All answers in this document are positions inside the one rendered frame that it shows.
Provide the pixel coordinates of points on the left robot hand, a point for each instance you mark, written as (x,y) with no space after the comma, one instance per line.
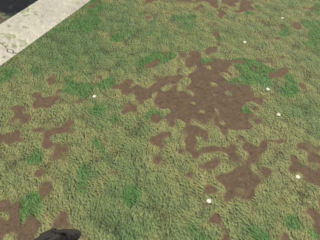
(60,234)

